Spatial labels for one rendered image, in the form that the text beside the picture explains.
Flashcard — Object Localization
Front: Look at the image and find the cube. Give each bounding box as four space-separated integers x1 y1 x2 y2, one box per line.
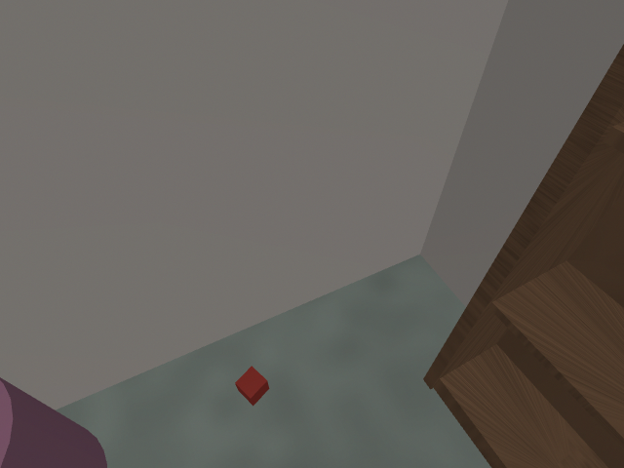
235 367 269 406

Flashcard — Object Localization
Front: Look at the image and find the bookshelf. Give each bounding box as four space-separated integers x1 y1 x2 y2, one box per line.
423 44 624 468

